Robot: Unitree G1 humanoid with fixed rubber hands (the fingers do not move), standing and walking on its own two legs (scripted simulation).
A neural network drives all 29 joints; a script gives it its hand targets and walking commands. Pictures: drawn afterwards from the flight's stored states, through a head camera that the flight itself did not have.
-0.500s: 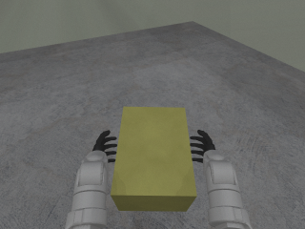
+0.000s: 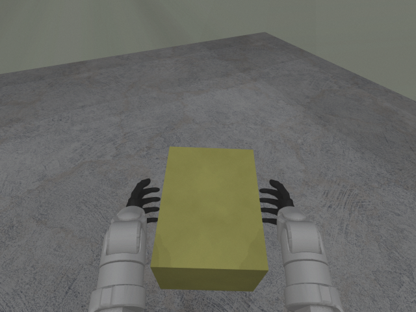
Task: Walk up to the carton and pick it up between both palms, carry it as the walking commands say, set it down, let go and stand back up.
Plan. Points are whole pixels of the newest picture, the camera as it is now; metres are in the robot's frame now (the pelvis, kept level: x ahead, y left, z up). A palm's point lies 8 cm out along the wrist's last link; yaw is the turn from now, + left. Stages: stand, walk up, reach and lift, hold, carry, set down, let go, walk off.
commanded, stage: hold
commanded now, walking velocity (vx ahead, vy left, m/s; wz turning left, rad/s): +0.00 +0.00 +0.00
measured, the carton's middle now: (209, 215) +0.34 +0.00 -0.04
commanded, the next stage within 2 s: carry in 0.96 s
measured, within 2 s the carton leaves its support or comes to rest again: neither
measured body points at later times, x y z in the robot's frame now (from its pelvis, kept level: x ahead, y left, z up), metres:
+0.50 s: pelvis +0.00 +0.00 +0.00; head -0.04 +0.01 +0.45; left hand +0.30 +0.15 +0.04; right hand +0.30 -0.15 +0.04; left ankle +0.03 +0.13 -0.75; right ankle +0.02 -0.13 -0.75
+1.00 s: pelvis +0.00 +0.00 +0.00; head -0.04 +0.00 +0.44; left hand +0.30 +0.15 +0.04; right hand +0.30 -0.15 +0.04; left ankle +0.03 +0.13 -0.75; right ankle +0.02 -0.13 -0.75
